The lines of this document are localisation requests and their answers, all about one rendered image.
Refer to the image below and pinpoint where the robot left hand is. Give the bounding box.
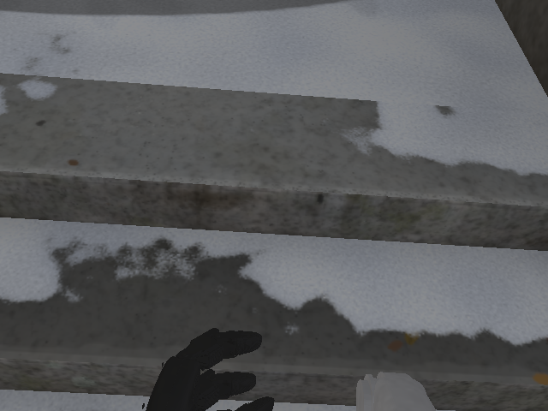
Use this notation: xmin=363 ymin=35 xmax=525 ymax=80
xmin=142 ymin=328 xmax=275 ymax=411

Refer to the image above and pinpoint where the robot right thigh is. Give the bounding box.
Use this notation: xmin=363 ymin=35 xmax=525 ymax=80
xmin=356 ymin=372 xmax=436 ymax=411

